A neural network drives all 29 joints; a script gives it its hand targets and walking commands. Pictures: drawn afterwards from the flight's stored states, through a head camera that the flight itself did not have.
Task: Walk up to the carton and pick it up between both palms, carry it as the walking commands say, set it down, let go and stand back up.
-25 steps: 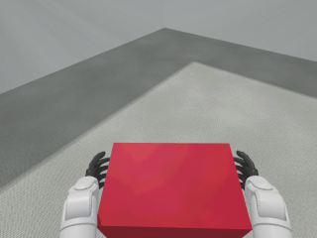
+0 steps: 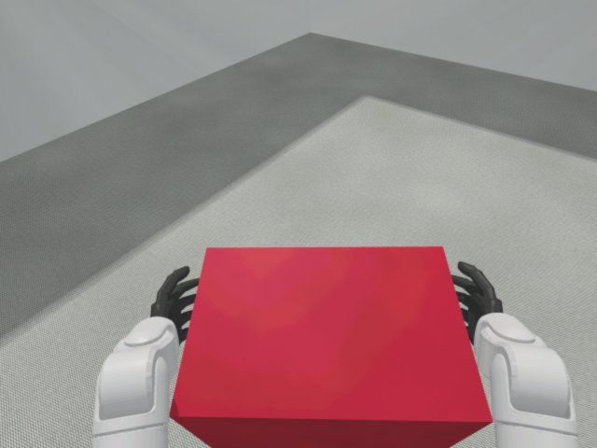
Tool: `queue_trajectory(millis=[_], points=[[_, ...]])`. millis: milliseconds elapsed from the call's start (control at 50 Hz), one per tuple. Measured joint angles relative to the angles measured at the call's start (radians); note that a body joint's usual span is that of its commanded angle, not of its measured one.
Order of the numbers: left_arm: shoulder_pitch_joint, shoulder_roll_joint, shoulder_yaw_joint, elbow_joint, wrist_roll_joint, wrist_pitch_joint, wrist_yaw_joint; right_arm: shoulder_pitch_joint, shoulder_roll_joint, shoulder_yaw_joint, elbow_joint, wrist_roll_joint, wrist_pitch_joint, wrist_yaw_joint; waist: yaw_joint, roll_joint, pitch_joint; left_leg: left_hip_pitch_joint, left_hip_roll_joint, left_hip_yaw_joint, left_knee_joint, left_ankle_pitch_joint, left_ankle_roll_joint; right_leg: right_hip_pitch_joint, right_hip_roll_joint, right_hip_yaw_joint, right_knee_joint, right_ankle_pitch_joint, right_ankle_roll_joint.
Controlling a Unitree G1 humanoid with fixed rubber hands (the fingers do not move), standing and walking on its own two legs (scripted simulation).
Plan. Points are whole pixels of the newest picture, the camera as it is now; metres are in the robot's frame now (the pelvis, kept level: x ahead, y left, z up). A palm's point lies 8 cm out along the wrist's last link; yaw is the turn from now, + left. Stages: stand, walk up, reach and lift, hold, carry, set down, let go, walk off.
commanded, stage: carry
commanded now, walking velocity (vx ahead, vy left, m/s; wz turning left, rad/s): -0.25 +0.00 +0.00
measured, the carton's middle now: (323, 360) +0.27 +0.00 +0.00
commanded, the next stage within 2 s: none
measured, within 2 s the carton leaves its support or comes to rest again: neither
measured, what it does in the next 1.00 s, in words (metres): walks backwards: right foot, then left foot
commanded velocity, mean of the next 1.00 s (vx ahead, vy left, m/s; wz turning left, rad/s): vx -0.25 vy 0.00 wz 0.00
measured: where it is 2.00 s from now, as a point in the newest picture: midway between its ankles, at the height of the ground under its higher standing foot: outside the picture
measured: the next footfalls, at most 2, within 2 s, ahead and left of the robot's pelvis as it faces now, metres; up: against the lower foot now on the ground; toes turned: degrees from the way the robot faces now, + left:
right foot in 0.38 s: -0.06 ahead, -0.11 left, +0.00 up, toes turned -8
left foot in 0.76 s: -0.20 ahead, +0.12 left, +0.00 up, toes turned +5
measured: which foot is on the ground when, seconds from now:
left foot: down 0.00-0.40, up 0.42-0.74, down 0.76-1.00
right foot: down 0.00-0.18, up 0.20-0.36, down 0.38-0.78, up 0.80-1.00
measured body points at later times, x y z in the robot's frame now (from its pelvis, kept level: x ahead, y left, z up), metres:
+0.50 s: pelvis -0.12 -0.01 +0.01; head -0.15 -0.03 +0.46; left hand +0.15 +0.16 +0.09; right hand +0.13 -0.23 +0.08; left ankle -0.04 +0.11 -0.66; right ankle -0.10 -0.10 -0.72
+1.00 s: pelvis -0.27 +0.01 +0.02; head -0.27 +0.02 +0.47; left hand -0.02 +0.22 +0.08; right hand -0.01 -0.17 +0.09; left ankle -0.24 +0.11 -0.72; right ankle -0.30 -0.11 -0.65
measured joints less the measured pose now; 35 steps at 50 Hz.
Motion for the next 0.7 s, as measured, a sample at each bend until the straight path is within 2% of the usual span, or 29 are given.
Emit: queue_trajectory(millis=[100, 180, 220, 260, 300, 340, 380, 400, 440, 480, 520, 560, 620, 700], points=[[0.044, -0.013, 0.0, -0.093, -0.01, 0.102, 0.008, 0.034, -0.003, 0.001, -0.082, 0.025, 0.102, -0.007, -0.006, -0.002, -0.009, -0.036, 0.005, 0.015, 0.008, 0.03, 0.003, -0.036, -0.007, -0.003, 0.007, 0.03, 0.005], [0.059, -0.02, 0.01, -0.137, -0.007, 0.142, 0.01, 0.05, 0.008, -0.004, -0.102, 0.036, 0.121, -0.007, -0.013, -0.014, -0.008, -0.046, 0.021, 0.056, -0.004, 0.061, 0.013, -0.053, -0.032, -0.019, 0.009, 0.045, 0.005], [0.06, -0.009, 0.021, -0.145, -0.014, 0.159, 0.006, 0.047, 0.019, 0.005, -0.108, 0.037, 0.138, -0.001, -0.008, -0.013, -0.009, -0.048, 0.032, 0.073, -0.024, 0.085, 0.012, -0.082, -0.04, -0.037, 0.069, -0.042, -0.007], [0.052, 0.008, 0.027, -0.143, -0.026, 0.175, 0.004, 0.048, 0.034, 0.01, -0.117, 0.022, 0.148, -0.004, -0.001, 0.001, -0.011, -0.051, 0.053, 0.08, -0.052, 0.113, 0.013, -0.115, -0.037, -0.077, 0.212, -0.123, -0.013], [0.037, 0.015, 0.03, -0.134, -0.035, 0.187, 0.001, 0.057, 0.042, 0.012, -0.138, 0.01, 0.162, -0.011, 0.006, 0.019, -0.019, -0.054, 0.073, 0.081, -0.099, 0.155, 0.004, -0.101, -0.036, -0.117, 0.265, -0.14, -0.02], [0.025, 0.016, 0.034, -0.124, -0.042, 0.189, 0.0, 0.058, 0.045, 0.01, -0.154, 0.002, 0.173, -0.012, 0.012, 0.036, -0.032, -0.061, 0.087, 0.081, -0.142, 0.196, -0.003, -0.034, -0.034, -0.145, 0.173, -0.147, -0.021], [0.011, 0.02, 0.035, -0.122, -0.045, 0.189, -0.003, 0.052, 0.045, 0.01, -0.167, -0.005, 0.179, -0.011, 0.015, 0.042, -0.044, -0.08, 0.093, 0.086, -0.16, 0.223, -0.009, 0.066, -0.038, -0.166, -0.006, -0.144, -0.018], [0.004, 0.013, 0.036, -0.118, -0.043, 0.183, -0.003, 0.044, 0.038, 0.009, -0.169, -0.005, 0.18, -0.01, 0.02, 0.056, -0.042, -0.094, 0.105, 0.085, -0.149, 0.222, -0.014, 0.078, -0.031, -0.175, -0.059, -0.069, -0.023], [0.003, -0.012, 0.032, -0.103, -0.027, 0.174, -0.002, 0.05, 0.017, 0.002, -0.164, 0.004, 0.181, -0.007, 0.017, 0.052, -0.037, -0.139, 0.094, 0.09, -0.026, 0.02, -0.029, 0.056, -0.039, -0.178, -0.051, -0.013, -0.042], [0.019, -0.042, 0.034, -0.103, -0.008, 0.171, 0.0, 0.06, 0.0, -0.003, -0.149, 0.019, 0.18, -0.003, 0.004, 0.025, -0.026, -0.185, 0.063, 0.101, 0.201, -0.113, -0.032, 0.052, -0.067, -0.172, -0.06, 0.004, -0.05], [0.041, -0.06, 0.037, -0.129, 0.005, 0.172, 0.002, 0.06, -0.01, -0.001, -0.144, 0.037, 0.177, -0.005, -0.01, 0.009, -0.014, -0.201, 0.04, 0.101, 0.394, -0.123, -0.027, 0.051, -0.086, -0.163, -0.082, 0.027, -0.051], [0.054, -0.065, 0.041, -0.159, 0.009, 0.175, 0.003, 0.052, -0.012, 0.001, -0.147, 0.048, 0.176, -0.005, -0.021, 0.0, -0.008, -0.181, 0.03, 0.104, 0.479, -0.124, -0.026, 0.036, -0.097, -0.155, -0.096, 0.053, -0.051], [0.056, -0.062, 0.042, -0.186, 0.008, 0.174, 0.002, 0.04, -0.013, 0.003, -0.159, 0.053, 0.174, -0.005, -0.029, -0.009, -0.012, -0.099, 0.025, 0.119, 0.402, -0.158, -0.023, -0.001, -0.109, -0.152, -0.11, 0.089, -0.049], [0.053, -0.062, 0.038, -0.199, 0.011, 0.17, 0.001, 0.033, -0.013, -0.002, -0.168, 0.056, 0.171, -0.004, -0.023, -0.021, -0.018, 0.043, 0.016, 0.138, 0.144, -0.192, -0.009, -0.053, -0.117, -0.161, -0.131, 0.141, -0.044]])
